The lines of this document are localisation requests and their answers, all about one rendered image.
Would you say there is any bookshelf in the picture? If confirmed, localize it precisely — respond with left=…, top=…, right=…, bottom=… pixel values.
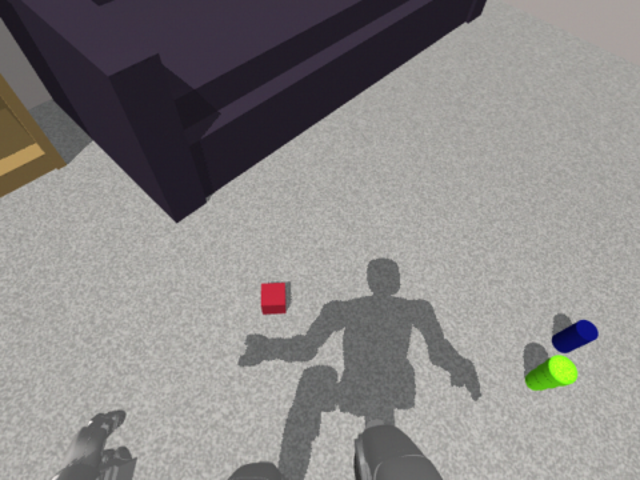
left=0, top=73, right=67, bottom=198

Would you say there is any left robot arm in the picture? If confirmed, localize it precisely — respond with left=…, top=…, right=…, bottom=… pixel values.
left=50, top=464, right=101, bottom=480

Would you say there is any left robot hand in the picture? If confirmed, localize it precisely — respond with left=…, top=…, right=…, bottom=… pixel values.
left=59, top=410, right=137, bottom=480

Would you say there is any sofa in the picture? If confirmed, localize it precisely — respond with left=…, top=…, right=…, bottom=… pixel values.
left=0, top=0, right=487, bottom=223

